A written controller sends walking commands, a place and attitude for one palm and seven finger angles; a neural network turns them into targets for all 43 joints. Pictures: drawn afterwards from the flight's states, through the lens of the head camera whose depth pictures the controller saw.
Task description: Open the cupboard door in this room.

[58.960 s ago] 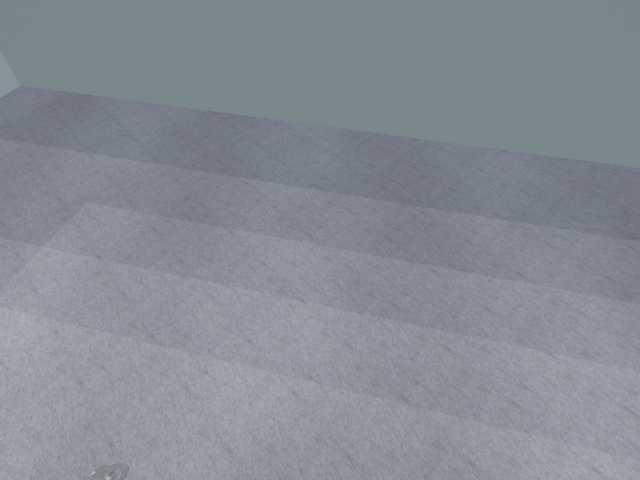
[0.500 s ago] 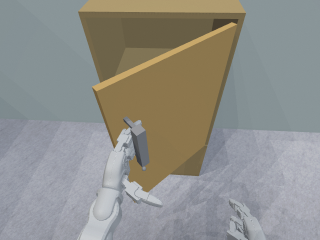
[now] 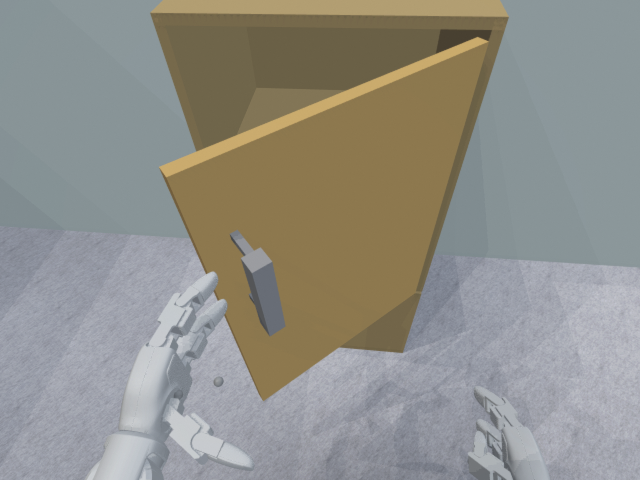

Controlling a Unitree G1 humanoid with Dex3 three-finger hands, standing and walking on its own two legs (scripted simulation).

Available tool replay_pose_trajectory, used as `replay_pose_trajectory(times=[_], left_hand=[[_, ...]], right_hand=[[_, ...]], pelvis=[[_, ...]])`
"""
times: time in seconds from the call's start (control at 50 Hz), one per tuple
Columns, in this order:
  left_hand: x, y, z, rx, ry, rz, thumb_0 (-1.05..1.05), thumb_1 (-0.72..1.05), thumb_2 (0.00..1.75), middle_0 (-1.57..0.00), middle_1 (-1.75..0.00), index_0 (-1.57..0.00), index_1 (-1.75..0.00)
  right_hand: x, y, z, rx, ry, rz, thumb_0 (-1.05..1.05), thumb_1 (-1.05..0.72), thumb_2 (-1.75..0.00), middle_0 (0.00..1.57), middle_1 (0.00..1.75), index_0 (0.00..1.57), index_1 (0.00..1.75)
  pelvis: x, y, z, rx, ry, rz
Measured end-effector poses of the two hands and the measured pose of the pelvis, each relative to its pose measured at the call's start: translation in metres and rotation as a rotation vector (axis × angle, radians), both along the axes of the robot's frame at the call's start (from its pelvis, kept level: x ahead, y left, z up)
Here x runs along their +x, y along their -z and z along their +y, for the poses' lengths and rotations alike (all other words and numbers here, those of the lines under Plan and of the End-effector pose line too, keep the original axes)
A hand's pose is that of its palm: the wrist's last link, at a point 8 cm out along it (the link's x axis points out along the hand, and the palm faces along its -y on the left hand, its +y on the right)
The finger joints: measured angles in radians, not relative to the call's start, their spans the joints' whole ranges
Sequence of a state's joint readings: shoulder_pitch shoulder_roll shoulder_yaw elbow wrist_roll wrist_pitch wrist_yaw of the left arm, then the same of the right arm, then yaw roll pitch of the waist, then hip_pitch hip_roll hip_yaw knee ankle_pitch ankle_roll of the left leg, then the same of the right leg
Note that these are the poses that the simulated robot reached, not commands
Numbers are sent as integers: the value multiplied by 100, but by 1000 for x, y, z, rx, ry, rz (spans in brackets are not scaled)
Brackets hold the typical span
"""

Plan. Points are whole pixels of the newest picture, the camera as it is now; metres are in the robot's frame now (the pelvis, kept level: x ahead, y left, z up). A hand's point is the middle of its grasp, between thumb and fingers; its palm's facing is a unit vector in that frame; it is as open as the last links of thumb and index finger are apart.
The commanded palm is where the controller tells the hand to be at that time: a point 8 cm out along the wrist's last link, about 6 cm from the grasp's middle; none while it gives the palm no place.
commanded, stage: slide the hand sideways off the handle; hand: left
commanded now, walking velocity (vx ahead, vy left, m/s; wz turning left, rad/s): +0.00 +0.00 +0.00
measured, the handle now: (256, 283) +0.33 +0.10 +0.09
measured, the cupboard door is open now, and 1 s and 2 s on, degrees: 42 42 42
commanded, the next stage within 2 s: draw the hand back to the body in 0.24 s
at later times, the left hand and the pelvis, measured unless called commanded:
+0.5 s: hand (173, 395) +0.19 +0.16 +0.09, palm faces -0.07 -1.00 -0.06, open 16.3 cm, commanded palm +0.16 +0.22 +0.10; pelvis -0.01 +0.01 -0.01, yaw +0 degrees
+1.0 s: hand (87, 379) +0.19 +0.22 +0.14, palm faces +0.19 -0.94 -0.28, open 15.3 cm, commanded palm +0.15 +0.27 +0.16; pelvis +0.00 +0.03 +0.02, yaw -1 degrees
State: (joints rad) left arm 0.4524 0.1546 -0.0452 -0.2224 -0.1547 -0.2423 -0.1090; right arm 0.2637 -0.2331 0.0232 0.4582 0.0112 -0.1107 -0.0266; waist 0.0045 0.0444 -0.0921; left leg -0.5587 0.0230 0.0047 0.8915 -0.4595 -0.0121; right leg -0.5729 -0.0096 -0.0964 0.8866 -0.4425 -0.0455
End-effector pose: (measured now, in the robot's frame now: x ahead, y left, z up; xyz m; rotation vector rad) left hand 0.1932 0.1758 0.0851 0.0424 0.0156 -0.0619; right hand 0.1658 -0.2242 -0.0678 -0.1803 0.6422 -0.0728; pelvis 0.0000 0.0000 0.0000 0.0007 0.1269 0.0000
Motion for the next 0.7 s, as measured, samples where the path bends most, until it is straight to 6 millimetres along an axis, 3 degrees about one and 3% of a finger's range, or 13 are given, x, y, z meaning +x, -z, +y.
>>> replay_pose_trajectory(times=[0.26,0.4,0.7], left_hand=[[-22,1,27,7,-6,4,-1,-50,30,-16,-30,-15,-30],[-20,2,29,-5,16,-11,-1,-50,30,-15,-30,-15,-30],[-24,-29,63,27,-16,-23,-1,-50,30,-15,-30,-15,-30]], right_hand=[[4,4,0,-10,11,-20,1,-91,-90,20,30,20,30],[1,4,9,-13,5,-37,1,-91,-90,20,30,20,30],[-3,-12,27,6,14,-74,1,-91,-90,20,30,20,30]], pelvis=[[0,7,2,-12,-10,14],[-5,10,8,-19,-11,14],[-4,-2,20,-29,-6,-37]])
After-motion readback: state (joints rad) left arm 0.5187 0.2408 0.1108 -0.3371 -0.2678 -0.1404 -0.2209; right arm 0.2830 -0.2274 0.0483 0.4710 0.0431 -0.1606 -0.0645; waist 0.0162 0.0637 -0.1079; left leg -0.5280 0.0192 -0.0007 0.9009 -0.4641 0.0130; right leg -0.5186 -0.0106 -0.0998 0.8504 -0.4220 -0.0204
